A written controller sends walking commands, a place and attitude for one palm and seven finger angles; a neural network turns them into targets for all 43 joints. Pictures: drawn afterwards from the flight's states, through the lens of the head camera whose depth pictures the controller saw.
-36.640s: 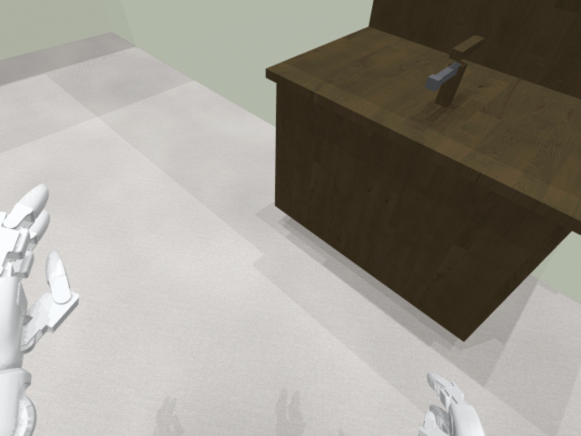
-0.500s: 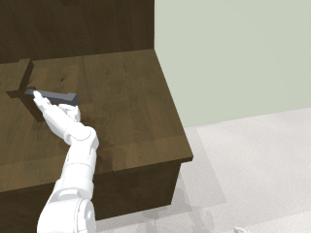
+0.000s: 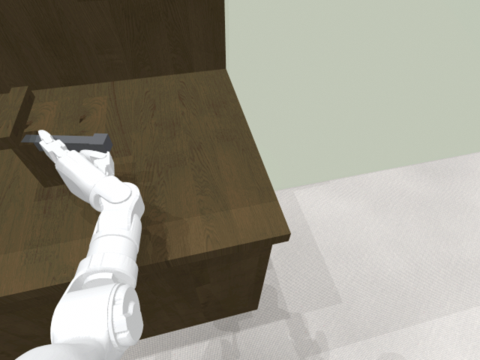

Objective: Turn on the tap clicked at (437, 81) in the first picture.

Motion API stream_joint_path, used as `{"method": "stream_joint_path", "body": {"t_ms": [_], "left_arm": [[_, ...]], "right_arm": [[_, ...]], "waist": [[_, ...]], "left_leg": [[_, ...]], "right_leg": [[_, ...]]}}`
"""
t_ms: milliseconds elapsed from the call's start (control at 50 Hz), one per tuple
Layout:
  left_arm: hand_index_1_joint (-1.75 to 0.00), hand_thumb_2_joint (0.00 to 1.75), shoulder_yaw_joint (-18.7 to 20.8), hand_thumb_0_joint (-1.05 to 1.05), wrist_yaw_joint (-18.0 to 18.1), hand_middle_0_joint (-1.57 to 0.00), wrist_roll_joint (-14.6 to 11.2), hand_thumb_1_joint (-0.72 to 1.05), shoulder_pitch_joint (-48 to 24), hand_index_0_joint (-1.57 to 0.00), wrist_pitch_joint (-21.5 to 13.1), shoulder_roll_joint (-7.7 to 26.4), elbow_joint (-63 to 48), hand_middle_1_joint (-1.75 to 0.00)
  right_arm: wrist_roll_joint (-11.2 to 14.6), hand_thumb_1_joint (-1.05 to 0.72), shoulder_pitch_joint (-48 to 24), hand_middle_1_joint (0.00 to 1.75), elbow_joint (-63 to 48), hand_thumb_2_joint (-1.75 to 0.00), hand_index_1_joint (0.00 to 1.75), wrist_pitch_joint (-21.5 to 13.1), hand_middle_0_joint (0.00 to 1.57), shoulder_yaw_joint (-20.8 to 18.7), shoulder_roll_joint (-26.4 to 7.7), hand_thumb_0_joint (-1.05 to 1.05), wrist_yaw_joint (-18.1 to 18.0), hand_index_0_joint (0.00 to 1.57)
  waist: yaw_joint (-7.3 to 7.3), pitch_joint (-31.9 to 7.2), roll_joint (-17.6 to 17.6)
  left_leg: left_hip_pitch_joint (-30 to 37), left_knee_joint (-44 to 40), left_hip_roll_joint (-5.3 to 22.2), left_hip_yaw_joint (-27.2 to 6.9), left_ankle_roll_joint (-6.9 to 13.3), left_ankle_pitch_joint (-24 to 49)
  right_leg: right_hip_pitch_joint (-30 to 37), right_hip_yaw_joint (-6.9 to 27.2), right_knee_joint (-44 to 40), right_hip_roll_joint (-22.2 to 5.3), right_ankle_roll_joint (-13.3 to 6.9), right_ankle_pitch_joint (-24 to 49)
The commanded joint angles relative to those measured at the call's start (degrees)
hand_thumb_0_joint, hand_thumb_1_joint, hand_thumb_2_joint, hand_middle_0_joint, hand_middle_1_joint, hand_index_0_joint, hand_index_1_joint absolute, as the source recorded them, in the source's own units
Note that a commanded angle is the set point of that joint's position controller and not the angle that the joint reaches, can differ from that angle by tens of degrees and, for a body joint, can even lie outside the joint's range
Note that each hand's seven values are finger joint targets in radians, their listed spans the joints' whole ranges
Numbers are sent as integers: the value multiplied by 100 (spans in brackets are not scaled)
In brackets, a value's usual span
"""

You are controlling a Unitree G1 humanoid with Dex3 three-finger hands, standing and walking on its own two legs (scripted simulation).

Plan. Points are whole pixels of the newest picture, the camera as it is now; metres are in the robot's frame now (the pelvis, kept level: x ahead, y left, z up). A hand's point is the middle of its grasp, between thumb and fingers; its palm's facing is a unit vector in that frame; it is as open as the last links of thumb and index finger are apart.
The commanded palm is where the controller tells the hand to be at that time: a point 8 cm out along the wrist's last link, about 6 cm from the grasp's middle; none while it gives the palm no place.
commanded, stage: lift the hand up off the lever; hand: left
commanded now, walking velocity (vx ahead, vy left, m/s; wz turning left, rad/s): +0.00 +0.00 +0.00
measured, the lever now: (101, 144) +0.46 +0.25 +0.10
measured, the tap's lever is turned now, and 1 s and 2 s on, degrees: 75 76 76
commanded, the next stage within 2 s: none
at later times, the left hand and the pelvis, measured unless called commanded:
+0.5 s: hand (98, 154) +0.43 +0.24 +0.11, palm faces +0.80 -0.59 -0.05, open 7.8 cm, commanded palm +0.38 +0.26 +0.12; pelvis +0.01 +0.01 +0.01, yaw +0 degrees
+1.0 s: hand (96, 147) +0.42 +0.24 +0.13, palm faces +0.80 -0.60 -0.05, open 7.8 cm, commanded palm +0.37 +0.25 +0.14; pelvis +0.02 +0.00 +0.01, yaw +0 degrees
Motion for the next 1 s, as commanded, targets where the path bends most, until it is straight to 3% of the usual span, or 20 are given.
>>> {"method": "stream_joint_path", "body": {"t_ms": [0, 40, 80, 140, 180, 240, 280, 340, 420, 440, 540, 600, 640, 680, 740, 780, 820, 920, 940, 980], "left_arm": [[-15, 90, -191, 0, -29, -15, 209, 90, -2589, -15, -381, 1081, -1329, -15], [-15, 90, 51, 0, -17, -15, 232, 90, -2337, -15, -346, 1338, -1392, -15], [-15, 90, -260, 0, -51, -15, 206, 90, -2501, -15, -314, 986, -1508, -15], [-15, 90, 30, 0, -44, -15, 184, 90, -2265, -15, -213, 1310, -1564, -15], [-15, 90, -312, 0, -86, -15, 154, 90, -2378, -15, -165, 915, -1666, -15], [-15, 90, -46, 0, -81, -15, 133, 90, -2070, -15, -71, 1170, -1751, -15], [-15, 90, -357, 0, -138, -15, 113, 90, -2145, -15, -11, 856, -1898, -15], [-15, 90, -219, 0, -140, -15, 82, 90, -2071, -15, 112, 1005, -1985, -15], [-15, 90, -599, 0, -144, -15, 51, 90, -2155, -15, 184, 592, -2178, -15], [-15, 90, -394, 0, -125, -15, 74, 90, -2134, -15, 205, 812, -2164, -15], [-15, 90, -375, 0, -130, -15, 82, 90, -2068, -15, 329, 863, -2442, -15], [-15, 90, -706, 0, -144, -15, 65, 90, -2169, -15, 406, 519, -2628, -15], [-15, 90, -452, 0, -110, -15, 77, 90, -2166, -15, 461, 811, -2647, -15], [-15, 90, -806, 0, -140, -15, 76, 90, -2329, -15, 492, 445, -2804, -15], [-15, 90, -466, 0, -105, -15, 99, 90, -2108, -15, 574, 791, -2924, -15], [-15, 90, -821, 0, -153, -15, 73, 90, -2131, -15, 616, 431, -3211, -15], [-15, 90, -668, 0, -157, -15, 46, 90, -1856, -15, 718, 570, -3250, -15], [-15, 90, -709, 0, -250, -15, -81, 90, -1770, -15, 1002, 500, -3118, -15], [-15, 90, -404, 0, -239, -15, -89, 90, -1573, -15, 1064, 788, -3020, -15], [-15, 90, -751, 0, -273, -15, -121, 90, -1746, -15, 1101, 442, -3153, -15]], "right_arm": [[-9, -90, -11, 30, -564, -90, 30, -204, 20, -218, -791, 0, -32, 20], [-16, -90, 2, 30, -534, -90, 30, -183, 20, -242, -814, 0, -43, 20], [-4, -90, -10, 30, -585, -90, 30, -208, 20, -223, -778, 0, -11, 20], [9, -90, -33, 30, -572, -90, 30, -196, 20, -233, -829, 0, -30, 20], [29, -90, -54, 30, -614, -90, 30, -218, 20, -219, -782, 0, -8, 20], [30, -90, -67, 30, -597, -90, 30, -218, 20, -235, -824, 0, -28, 20], [60, -90, -104, 30, -650, -90, 30, -213, 20, -219, -787, 0, -15, 20], [71, -90, -165, 30, -616, -90, 30, -208, 20, -216, -811, 0, -48, 20], [76, -90, -263, 30, -651, -90, 30, -261, 20, -204, -758, 0, -44, 20], [65, -90, -268, 30, -595, -90, 30, -257, 20, -202, -789, 0, -65, 20], [66, -90, -368, 30, -623, -90, 30, -237, 20, -200, -759, 0, -92, 20], [76, -90, -448, 30, -671, -90, 30, -258, 20, -187, -711, 0, -84, 20], [65, -90, -472, 30, -623, -90, 30, -237, 20, -186, -747, 0, -125, 20], [75, -90, -544, 30, -665, -90, 30, -257, 20, -170, -686, 0, -108, 20], [55, -90, -515, 30, -640, -90, 30, -248, 20, -199, -720, 0, -132, 20], [75, -90, -552, 30, -707, -90, 30, -242, 20, -187, -658, 0, -108, 20], [89, -90, -557, 30, -737, -90, 30, -225, 20, -196, -671, 0, -119, 20], [160, -90, -731, 30, -746, -90, 30, -195, 20, -144, -672, 0, -191, 20], [165, -90, -742, 30, -699, -90, 30, -172, 20, -151, -698, 0, -214, 20], [181, -90, -793, 30, -748, -90, 30, -204, 20, -120, -666, 0, -204, 20]], "waist": [[-47, -1886, -29], [51, -1933, 8], [-22, -1846, -10], [63, -1817, -5], [-2, -1753, 1], [123, -1753, 23], [67, -1712, -3], [119, -1568, 19], [66, -1519, -17], [105, -1484, 6], [183, -1617, 66], [144, -1686, 107], [196, -1612, 7], [144, -1680, 150], [267, -1853, 101], [234, -1984, 175], [295, -1997, 5], [278, -1563, -149], [366, -1458, -92], [279, -1460, -175]], "left_leg": [[679, -408, -266, 261, 251, 1427], [698, -424, -251, 231, 229, 1573], [753, -448, -238, 241, 222, 1603], [735, -496, -240, 240, 227, 1581], [828, -543, -221, 250, 204, 1623], [868, -583, -222, 248, 195, 1765], [935, -623, -213, 259, 180, 1848], [974, -702, -203, 214, 164, 1769], [1098, -719, -197, 236, 152, 1803], [1110, -758, -192, 193, 133, 1766], [1255, -766, -188, 203, 96, 2023], [1399, -759, -172, 228, 84, 2148], [1371, -814, -171, 181, 64, 2124], [1501, -786, -169, 207, 44, 2250], [1591, -784, -165, 198, 11, 2516], [1734, -729, -156, 233, -6, 2832], [1667, -741, -160, 267, 19, 2875], [1529, -930, -191, 311, 108, 2378], [1480, -997, -188, 271, 97, 2282], [1565, -989, -201, 312, 136, 2301]], "right_leg": [[1045, 198, -505, 52, 34, 1442], [1153, 189, -483, 73, 14, 1558], [1075, 155, -478, 76, 17, 1560], [1193, 180, -545, 84, 9, 1533], [1128, 132, -555, 87, 11, 1510], [1280, 142, -580, 99, -13, 1636], [1293, 122, -595, 86, -16, 1688], [1295, 113, -673, 98, -27, 1535], [1251, 98, -717, 93, -22, 1518], [1244, 83, -733, 98, -31, 1425], [1409, 88, -734, 89, -47, 1635], [1402, 80, -722, 77, -45, 1721], [1463, 72, -760, 84, -48, 1683], [1419, 68, -733, 68, -51, 1763], [1617, 59, -724, 85, -67, 1984], [1689, 68, -672, 57, -62, 2289], [1868, 77, -683, 43, -51, 2469], [1914, 107, -901, 4, -12, 2218], [1951, 102, -956, 24, -33, 2065], [1930, 115, -986, -5, -6, 2147]]}}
